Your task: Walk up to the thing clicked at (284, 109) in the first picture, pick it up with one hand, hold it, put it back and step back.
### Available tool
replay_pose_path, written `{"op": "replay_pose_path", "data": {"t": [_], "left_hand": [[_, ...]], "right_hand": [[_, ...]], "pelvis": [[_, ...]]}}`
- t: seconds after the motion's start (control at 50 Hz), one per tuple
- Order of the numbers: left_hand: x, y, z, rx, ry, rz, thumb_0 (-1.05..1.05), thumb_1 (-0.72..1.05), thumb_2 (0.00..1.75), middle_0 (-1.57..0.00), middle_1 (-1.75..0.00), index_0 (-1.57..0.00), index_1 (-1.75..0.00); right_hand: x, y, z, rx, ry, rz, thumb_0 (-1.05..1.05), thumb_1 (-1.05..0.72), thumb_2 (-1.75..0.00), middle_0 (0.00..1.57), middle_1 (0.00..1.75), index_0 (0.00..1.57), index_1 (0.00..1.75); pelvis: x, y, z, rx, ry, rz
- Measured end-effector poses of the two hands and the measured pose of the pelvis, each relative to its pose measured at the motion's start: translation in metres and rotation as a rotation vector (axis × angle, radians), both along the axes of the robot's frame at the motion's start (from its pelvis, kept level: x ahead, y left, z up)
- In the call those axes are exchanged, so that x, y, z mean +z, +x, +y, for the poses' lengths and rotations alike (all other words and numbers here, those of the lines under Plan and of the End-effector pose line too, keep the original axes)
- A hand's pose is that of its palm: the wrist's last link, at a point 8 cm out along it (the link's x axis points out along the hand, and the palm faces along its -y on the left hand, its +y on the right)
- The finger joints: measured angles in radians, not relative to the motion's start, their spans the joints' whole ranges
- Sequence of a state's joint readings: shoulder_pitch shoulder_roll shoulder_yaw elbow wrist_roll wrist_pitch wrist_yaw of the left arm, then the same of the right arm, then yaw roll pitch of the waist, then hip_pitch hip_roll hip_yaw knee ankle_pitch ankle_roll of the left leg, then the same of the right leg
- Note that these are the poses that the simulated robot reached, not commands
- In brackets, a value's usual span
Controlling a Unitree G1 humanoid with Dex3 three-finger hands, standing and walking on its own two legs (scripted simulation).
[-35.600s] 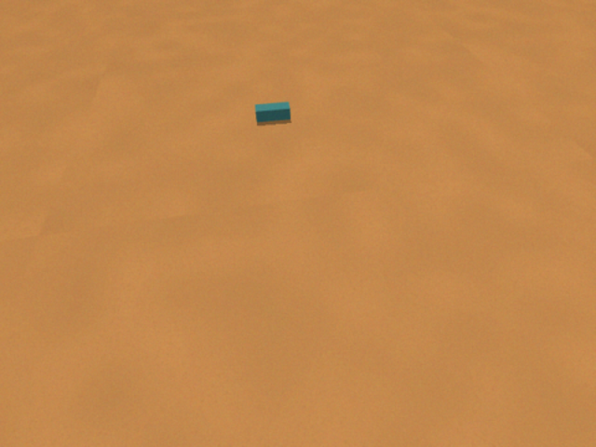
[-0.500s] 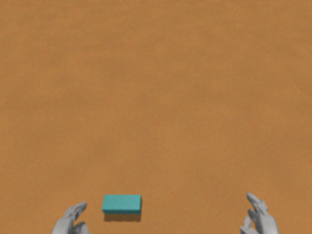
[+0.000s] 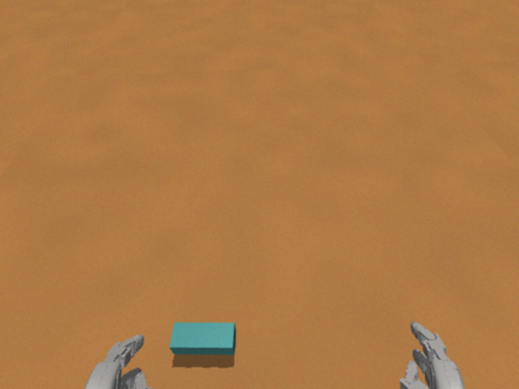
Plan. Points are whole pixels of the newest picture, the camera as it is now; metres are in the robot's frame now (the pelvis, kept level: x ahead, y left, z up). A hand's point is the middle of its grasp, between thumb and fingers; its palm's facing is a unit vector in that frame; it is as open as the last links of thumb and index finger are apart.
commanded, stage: home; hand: left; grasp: from above
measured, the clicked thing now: (204, 338) +0.45 +0.22 -0.68
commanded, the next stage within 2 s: stand in 0.24 s
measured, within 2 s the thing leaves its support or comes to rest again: neither
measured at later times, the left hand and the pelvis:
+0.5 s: hand out of the picture +0.15 +0.22 -0.08, palm faces +0.01 -0.94 -0.34, open 7.4 cm; pelvis -0.01 +0.00 +0.02, yaw +0 degrees
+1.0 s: hand out of the picture +0.02 +0.23 -0.10, palm faces +0.05 -0.94 -0.33, open 7.4 cm; pelvis +0.00 +0.00 +0.06, yaw +1 degrees
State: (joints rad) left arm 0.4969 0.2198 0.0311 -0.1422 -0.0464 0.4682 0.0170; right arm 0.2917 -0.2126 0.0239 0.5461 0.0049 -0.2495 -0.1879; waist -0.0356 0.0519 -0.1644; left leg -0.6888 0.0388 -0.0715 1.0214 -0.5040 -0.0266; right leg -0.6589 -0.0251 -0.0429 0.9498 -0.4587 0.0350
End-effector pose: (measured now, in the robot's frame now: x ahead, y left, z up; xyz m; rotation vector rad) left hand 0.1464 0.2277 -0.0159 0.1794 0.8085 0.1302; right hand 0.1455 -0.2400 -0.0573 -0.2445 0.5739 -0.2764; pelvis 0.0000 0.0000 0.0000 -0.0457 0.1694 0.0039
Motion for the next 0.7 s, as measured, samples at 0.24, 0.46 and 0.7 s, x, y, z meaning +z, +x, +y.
{"op": "replay_pose_path", "data": {"t": [0.24, 0.46, 0.7], "left_hand": [[0.000, 0.002, 0.001, -0.001, 0.002, -0.005, 0.02, 0.91, 0.90, -0.20, -0.30, -0.20, -0.29], [-0.026, 0.002, 0.023, -0.041, 0.120, -0.005, 0.01, 0.90, 0.90, -0.20, -0.30, -0.20, -0.29], [-0.055, -0.078, 0.056, 0.084, 0.132, 0.315, 0.01, 0.91, 0.90, -0.20, -0.30, -0.20, -0.30]], "right_hand": [[0.001, 0.003, 0.001, 0.001, 0.000, -0.002, 0.02, -0.90, -0.90, 0.21, 0.30, 0.20, 0.30], [-0.021, -0.011, -0.011, 0.160, -0.036, 0.314, 0.01, -0.90, -0.90, 0.21, 0.30, 0.20, 0.30], [-0.018, -0.063, -0.038, 0.041, 0.008, 0.549, 0.01, -0.90, -0.90, 0.21, 0.30, 0.20, 0.30]], "pelvis": [[0.000, 0.001, 0.000, 0.000, -0.001, 0.001], [0.013, -0.008, 0.000, -0.001, 0.037, -0.114], [0.039, -0.003, 0.001, 0.006, 0.040, -0.190]]}}
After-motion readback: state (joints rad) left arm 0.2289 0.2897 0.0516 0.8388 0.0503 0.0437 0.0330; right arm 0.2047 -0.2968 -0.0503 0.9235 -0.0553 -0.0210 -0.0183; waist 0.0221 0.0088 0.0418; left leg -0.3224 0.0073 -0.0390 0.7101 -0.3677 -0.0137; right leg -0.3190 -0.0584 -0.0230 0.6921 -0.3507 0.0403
